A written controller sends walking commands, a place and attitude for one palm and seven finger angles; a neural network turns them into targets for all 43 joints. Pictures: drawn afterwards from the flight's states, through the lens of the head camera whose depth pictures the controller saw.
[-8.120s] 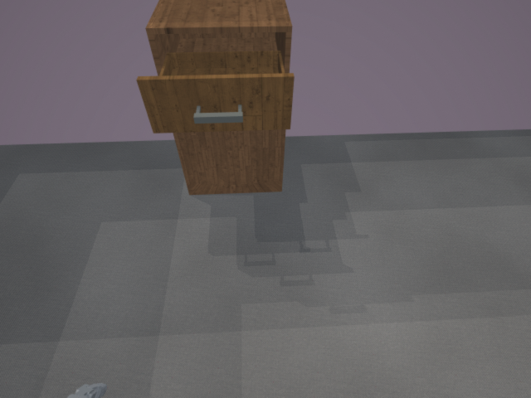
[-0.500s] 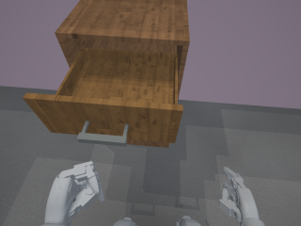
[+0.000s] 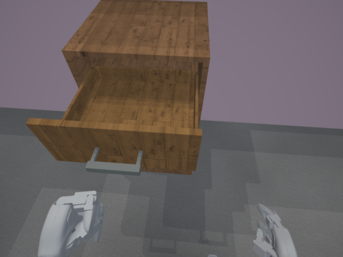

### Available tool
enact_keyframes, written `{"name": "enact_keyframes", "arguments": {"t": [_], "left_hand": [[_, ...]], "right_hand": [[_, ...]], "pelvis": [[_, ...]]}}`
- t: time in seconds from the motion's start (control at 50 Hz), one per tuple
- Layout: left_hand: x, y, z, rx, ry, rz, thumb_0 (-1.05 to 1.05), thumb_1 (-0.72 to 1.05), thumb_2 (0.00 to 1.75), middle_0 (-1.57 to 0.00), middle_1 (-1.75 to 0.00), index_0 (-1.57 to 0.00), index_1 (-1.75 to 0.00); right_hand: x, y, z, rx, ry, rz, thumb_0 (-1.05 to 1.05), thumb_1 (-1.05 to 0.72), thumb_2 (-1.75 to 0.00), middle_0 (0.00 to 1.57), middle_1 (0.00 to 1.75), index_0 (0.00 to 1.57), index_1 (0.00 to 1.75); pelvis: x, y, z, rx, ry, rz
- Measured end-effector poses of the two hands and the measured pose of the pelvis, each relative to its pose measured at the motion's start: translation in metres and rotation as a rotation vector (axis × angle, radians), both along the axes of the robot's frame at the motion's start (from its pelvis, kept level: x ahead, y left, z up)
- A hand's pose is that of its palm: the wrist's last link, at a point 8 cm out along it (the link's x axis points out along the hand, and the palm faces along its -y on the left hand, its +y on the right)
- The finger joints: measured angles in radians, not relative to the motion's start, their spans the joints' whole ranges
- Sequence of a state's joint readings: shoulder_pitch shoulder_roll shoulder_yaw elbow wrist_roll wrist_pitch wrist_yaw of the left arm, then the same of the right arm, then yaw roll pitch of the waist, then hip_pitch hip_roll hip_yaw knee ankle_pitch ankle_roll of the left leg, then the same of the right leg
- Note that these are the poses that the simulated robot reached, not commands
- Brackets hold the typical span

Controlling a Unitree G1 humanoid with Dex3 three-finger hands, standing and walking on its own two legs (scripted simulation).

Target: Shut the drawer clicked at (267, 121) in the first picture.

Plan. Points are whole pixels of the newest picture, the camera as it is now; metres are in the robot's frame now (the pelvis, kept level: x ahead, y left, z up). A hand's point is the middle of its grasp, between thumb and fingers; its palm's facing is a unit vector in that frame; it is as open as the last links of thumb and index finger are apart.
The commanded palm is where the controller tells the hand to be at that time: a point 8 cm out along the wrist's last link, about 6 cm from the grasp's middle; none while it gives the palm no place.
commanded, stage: raise the hand and make a fist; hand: left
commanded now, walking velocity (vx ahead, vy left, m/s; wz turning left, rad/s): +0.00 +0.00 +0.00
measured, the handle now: (116, 160) +0.35 +0.17 -0.01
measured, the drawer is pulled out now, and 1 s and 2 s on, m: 0.29 0.29 0.29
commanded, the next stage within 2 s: bring the fist close to the handle in 0.22 s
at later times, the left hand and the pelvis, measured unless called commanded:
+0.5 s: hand (103, 228) +0.17 +0.14 +0.07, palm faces -0.02 -1.00 -0.04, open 3.3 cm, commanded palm +0.15 +0.20 +0.07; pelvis -0.01 +0.00 -0.01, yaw +0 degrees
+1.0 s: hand (113, 211) +0.22 +0.14 +0.02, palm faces -0.04 -1.00 -0.04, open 3.3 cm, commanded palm +0.20 +0.20 +0.02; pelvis -0.02 +0.00 -0.03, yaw +0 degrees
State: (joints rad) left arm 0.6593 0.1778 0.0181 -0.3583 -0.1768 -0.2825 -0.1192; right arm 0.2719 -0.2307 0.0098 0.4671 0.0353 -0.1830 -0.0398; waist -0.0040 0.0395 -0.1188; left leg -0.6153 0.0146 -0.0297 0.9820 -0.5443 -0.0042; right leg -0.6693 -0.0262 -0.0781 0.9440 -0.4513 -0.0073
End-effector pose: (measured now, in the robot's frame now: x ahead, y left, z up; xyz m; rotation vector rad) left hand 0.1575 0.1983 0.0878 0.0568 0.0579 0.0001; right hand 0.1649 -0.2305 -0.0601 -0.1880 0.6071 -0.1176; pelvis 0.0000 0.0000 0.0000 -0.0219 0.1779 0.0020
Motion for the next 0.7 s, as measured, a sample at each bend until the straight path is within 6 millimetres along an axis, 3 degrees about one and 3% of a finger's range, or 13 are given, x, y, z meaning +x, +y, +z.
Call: {"name": "enact_keyframes", "arguments": {"t": [0.14,0.38,0.7], "left_hand": [[-0.005,-0.001,0.001,-0.004,-0.01,-0.003,0.02,0.9,0.9,-1.39,-1.6,-1.4,-1.6],[-0.012,-0.002,0.0,-0.011,-0.025,-0.005,0.02,0.9,0.9,-1.39,-1.6,-1.4,-1.6],[0.013,-0.002,-0.033,-0.011,-0.021,-0.019,0.02,0.9,0.9,-1.39,-1.6,-1.4,-1.6]], "right_hand": [[0.002,-0.001,0.004,-0.003,-0.025,0.0,0.01,-0.9,-0.9,0.2,0.3,0.2,0.3],[0.008,0.015,0.005,0.023,-0.06,0.043,0.01,-0.9,-0.9,0.2,0.3,0.2,0.3],[-0.017,0.004,-0.016,-0.011,0.028,0.026,0.01,-0.9,-0.9,0.2,0.3,0.21,0.3]], "pelvis": [[-0.001,0.0,0.0,0.001,-0.004,-0.001],[-0.007,0.002,-0.002,-0.002,-0.011,0.003],[-0.016,0.002,-0.014,-0.002,0.038,-0.003]]}}
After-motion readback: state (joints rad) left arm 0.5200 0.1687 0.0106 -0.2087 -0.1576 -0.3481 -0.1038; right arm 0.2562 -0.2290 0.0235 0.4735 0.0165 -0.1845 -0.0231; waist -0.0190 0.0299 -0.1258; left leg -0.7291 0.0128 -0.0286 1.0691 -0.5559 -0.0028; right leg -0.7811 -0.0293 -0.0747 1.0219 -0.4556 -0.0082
